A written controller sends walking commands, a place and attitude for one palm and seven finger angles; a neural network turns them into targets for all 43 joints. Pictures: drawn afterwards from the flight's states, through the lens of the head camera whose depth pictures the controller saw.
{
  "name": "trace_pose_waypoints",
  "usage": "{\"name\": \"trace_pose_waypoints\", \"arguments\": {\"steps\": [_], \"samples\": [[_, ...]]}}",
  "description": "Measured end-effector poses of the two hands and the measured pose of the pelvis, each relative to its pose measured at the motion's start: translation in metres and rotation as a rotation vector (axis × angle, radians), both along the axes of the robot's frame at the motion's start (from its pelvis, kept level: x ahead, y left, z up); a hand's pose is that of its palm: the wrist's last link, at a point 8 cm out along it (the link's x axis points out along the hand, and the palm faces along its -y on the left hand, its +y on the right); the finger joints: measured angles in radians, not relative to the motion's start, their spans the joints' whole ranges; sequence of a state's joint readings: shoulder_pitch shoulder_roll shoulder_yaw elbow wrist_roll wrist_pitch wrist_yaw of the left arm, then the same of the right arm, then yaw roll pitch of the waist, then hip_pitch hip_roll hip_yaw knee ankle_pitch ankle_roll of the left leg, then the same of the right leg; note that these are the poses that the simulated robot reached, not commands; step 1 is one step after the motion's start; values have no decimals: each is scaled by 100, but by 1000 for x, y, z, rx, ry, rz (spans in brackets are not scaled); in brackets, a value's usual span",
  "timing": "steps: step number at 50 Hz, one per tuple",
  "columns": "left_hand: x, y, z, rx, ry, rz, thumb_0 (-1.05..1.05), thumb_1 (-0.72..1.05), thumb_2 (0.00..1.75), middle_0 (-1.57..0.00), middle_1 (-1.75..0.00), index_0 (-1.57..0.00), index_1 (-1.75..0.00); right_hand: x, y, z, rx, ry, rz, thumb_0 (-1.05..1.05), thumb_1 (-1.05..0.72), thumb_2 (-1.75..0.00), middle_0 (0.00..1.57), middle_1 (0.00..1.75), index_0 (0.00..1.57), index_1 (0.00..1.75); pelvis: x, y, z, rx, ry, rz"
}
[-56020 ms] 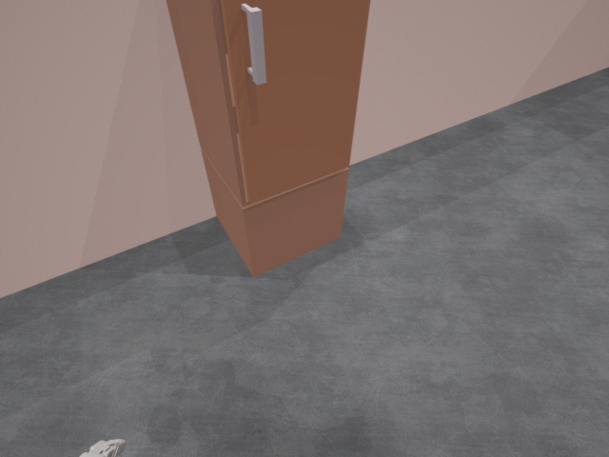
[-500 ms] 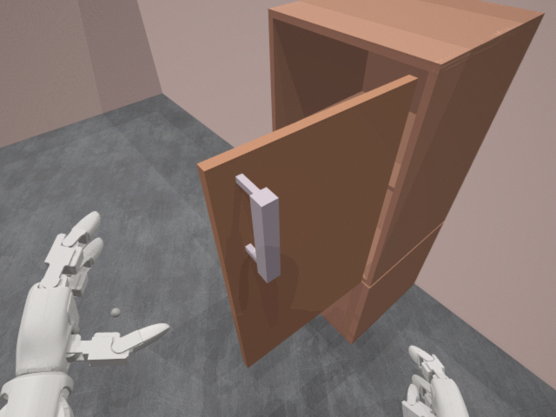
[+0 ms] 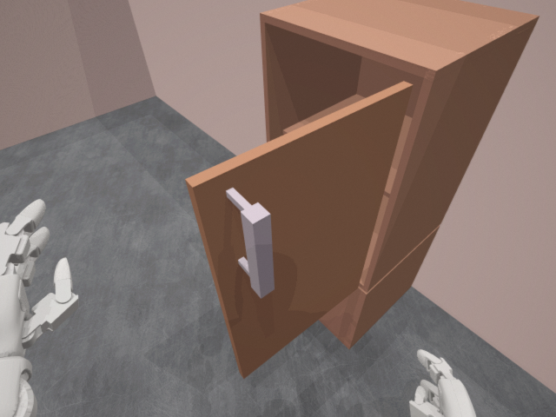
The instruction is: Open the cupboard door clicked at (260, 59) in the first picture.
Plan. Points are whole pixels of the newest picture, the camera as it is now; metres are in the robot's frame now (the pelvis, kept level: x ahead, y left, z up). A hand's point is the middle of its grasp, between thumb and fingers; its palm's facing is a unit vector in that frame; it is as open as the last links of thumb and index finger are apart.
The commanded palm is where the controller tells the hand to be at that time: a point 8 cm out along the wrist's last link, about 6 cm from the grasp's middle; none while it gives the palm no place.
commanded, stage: draw the hand back to the body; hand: left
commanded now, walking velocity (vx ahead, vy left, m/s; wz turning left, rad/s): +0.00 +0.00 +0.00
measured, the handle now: (249, 244) +0.29 +0.08 +0.14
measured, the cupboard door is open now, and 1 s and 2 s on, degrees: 87 87 87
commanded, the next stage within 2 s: step back with the hand held close in 0.26 s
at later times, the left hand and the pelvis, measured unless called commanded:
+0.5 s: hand (69, 303) +0.18 +0.26 +0.16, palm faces +0.45 -0.79 -0.41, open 7.4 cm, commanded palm +0.12 +0.29 +0.17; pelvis -0.01 -0.01 +0.00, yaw +0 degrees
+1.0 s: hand (3, 381) +0.10 +0.27 +0.15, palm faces +0.43 -0.76 -0.49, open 7.4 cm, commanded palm +0.04 +0.31 +0.17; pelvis -0.10 +0.01 -0.02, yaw +1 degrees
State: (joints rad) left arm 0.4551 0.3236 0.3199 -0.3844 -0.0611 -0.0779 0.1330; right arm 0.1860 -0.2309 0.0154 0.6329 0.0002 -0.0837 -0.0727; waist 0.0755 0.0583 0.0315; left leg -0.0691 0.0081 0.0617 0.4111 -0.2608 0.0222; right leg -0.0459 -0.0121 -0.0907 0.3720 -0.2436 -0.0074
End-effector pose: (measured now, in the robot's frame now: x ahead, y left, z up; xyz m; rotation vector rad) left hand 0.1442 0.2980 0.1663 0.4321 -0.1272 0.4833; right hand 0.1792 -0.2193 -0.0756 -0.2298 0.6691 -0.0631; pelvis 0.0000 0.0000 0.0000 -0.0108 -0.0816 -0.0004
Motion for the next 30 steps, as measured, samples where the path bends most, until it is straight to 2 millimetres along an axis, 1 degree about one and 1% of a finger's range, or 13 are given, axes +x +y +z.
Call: {"name": "trace_pose_waypoints", "arguments": {"steps": [7,21,25,30], "samples": [[0,-8,-3,-14,13,-22,1,87,89,-21,-30,-20,-30,0,-1,-1,8,5,-2,2,-91,-90,20,30,20,30,0,-2,0,1,0,0],[-8,-11,1,-5,-2,-14,1,89,90,-21,-30,-21,-30,-10,-4,-2,19,10,-4,2,-90,-90,20,30,20,30,-9,-8,1,-1,-6,3],[-9,-7,7,49,0,-36,1,89,90,-21,-30,-21,-30,-17,-9,-2,10,30,-25,2,-90,-90,20,30,20,30,-15,-8,0,-9,30,6],[-10,-9,0,73,59,-89,1,90,90,-21,-30,-20,-30,-32,-18,-4,-17,63,-72,2,-90,-90,20,30,20,30,-26,-2,-2,-9,65,-5]]}}
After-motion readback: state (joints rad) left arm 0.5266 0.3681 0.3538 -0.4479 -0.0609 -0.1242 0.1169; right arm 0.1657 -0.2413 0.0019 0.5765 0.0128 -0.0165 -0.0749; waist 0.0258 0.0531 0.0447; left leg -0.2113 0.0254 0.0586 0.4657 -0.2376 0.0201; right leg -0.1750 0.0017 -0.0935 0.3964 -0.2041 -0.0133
